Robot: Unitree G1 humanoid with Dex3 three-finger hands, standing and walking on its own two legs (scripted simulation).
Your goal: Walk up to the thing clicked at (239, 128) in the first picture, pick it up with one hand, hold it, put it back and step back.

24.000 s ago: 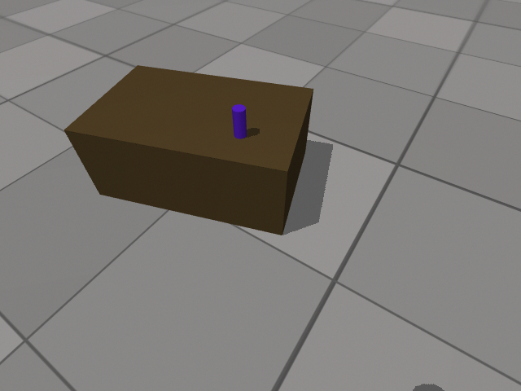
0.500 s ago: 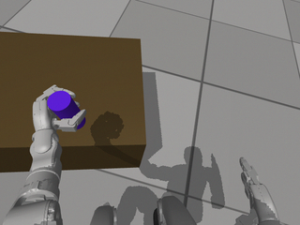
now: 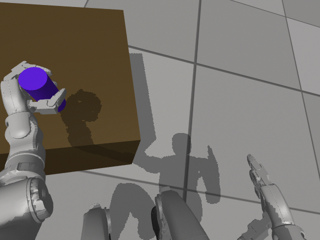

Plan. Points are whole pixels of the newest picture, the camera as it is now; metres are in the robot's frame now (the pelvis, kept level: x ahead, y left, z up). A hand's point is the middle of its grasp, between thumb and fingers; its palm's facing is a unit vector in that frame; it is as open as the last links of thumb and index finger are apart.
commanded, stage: crouch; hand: left
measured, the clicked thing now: (45, 92) +0.51 +0.19 -0.02
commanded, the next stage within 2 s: lower in 0.44 s
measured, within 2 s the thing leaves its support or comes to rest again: rests again in 1.40 s
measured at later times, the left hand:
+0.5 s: hand (51, 85) +0.54 +0.18 -0.05, palm faces +0.17 -0.99 -0.02, open 7.9 cm
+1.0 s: hand (57, 94) +0.55 +0.18 -0.11, palm faces +0.16 -0.99 -0.02, open 7.9 cm
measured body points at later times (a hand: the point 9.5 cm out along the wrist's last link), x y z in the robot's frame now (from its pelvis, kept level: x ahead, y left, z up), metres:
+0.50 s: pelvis -0.01 +0.00 -0.03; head +0.18 +0.06 +0.38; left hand +0.53 +0.23 -0.04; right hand +0.16 -0.26 +0.03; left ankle +0.02 +0.13 -0.60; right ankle +0.05 -0.14 -0.60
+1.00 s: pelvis -0.02 +0.00 -0.06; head +0.20 +0.09 +0.33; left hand +0.54 +0.24 -0.10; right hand +0.16 -0.26 +0.03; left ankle +0.02 +0.13 -0.60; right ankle +0.05 -0.14 -0.60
